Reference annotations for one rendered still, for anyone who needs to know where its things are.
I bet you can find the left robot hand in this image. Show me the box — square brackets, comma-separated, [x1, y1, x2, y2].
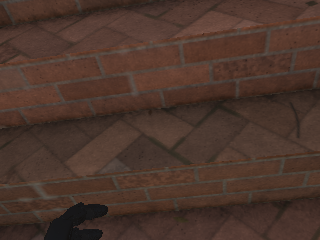
[44, 202, 109, 240]

